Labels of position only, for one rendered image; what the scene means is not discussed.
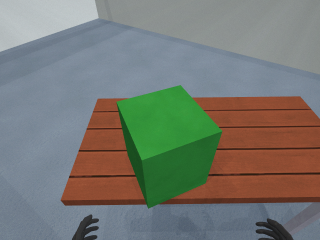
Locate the robot right hand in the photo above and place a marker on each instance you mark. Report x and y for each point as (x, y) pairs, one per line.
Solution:
(278, 231)

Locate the carton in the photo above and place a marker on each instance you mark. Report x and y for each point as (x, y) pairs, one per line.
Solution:
(170, 141)

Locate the table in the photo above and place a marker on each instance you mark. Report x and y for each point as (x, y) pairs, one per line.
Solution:
(268, 152)

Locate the robot left hand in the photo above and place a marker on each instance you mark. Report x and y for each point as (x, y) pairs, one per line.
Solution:
(82, 230)

